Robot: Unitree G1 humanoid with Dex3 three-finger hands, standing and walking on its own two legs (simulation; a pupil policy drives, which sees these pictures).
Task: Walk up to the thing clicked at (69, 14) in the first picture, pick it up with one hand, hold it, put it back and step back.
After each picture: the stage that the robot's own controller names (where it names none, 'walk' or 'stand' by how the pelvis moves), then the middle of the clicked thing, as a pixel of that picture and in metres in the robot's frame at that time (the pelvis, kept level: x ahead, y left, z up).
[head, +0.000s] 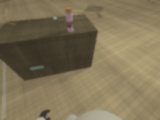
stand; (69, 20) +0.97 +0.28 +0.12
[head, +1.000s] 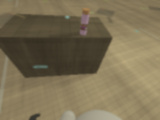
walk; (84, 22) +0.89 +0.10 +0.14
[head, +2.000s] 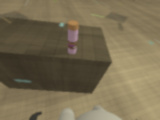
rise first; (72, 39) +0.55 +0.18 +0.14
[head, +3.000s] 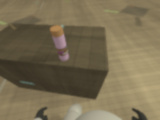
stand; (60, 45) +0.47 +0.24 +0.15
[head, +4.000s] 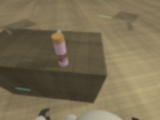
stand; (61, 51) +0.45 +0.23 +0.12
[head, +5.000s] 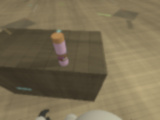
stand; (61, 51) +0.45 +0.23 +0.12
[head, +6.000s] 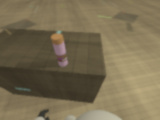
stand; (60, 51) +0.45 +0.23 +0.12
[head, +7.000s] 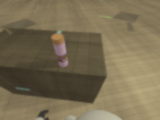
stand; (60, 52) +0.44 +0.23 +0.12
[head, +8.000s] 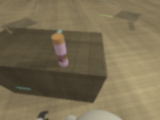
rise first; (61, 52) +0.44 +0.22 +0.12
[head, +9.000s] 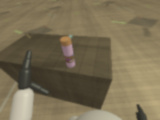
rise first; (68, 53) +0.46 +0.22 +0.12
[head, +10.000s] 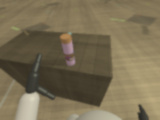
go down; (68, 51) +0.46 +0.22 +0.12
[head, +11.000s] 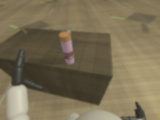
go down; (67, 49) +0.47 +0.21 +0.13
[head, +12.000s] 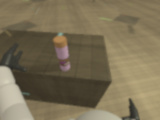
go down; (63, 55) +0.42 +0.19 +0.14
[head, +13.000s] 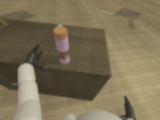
close in; (62, 48) +0.45 +0.19 +0.14
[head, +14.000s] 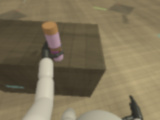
close; (54, 44) +0.46 +0.22 +0.16
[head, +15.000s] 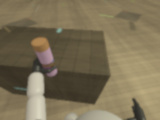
lift; (46, 59) +0.34 +0.27 +0.16
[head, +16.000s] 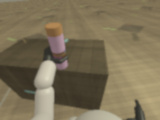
lift; (58, 49) +0.32 +0.19 +0.29
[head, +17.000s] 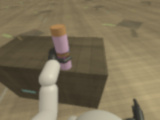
hold; (62, 49) +0.35 +0.18 +0.26
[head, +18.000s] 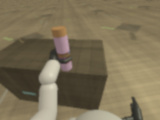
crouch; (63, 50) +0.35 +0.17 +0.26
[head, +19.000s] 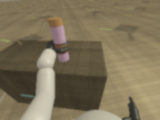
crouch; (60, 41) +0.40 +0.19 +0.29
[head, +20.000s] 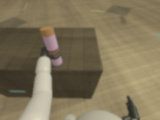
lower; (52, 48) +0.46 +0.23 +0.15
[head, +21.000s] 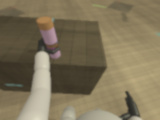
lower; (51, 40) +0.47 +0.24 +0.17
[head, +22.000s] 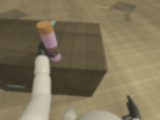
lower; (51, 44) +0.45 +0.24 +0.17
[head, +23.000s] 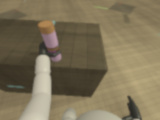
lower; (52, 44) +0.45 +0.24 +0.17
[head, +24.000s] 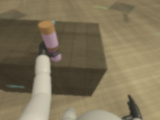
rest; (52, 44) +0.45 +0.24 +0.17
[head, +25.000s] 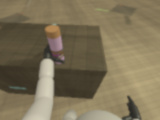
withdraw; (56, 47) +0.44 +0.21 +0.16
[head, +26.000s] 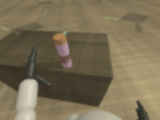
sink last; (64, 52) +0.42 +0.21 +0.15
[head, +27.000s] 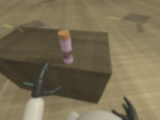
stand; (66, 48) +0.46 +0.22 +0.14
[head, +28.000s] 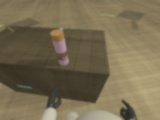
stand; (61, 49) +0.44 +0.22 +0.15
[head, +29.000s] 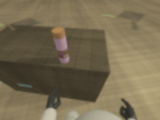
stand; (61, 47) +0.45 +0.22 +0.16
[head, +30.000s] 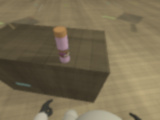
stand; (62, 46) +0.45 +0.21 +0.16
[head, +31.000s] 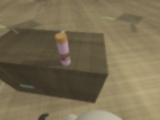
walk; (63, 51) +0.46 +0.22 +0.12
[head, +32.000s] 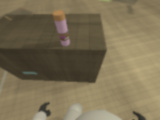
walk; (62, 30) +0.60 +0.23 +0.14
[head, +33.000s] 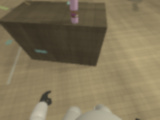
walk; (73, 9) +0.92 +0.19 +0.15
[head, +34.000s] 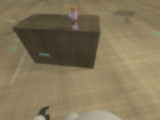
stand; (74, 18) +1.07 +0.25 +0.13
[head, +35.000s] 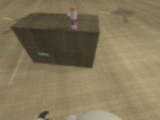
stand; (73, 18) +1.07 +0.25 +0.12
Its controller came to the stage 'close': yes
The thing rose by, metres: 0.20
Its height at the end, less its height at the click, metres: +0.00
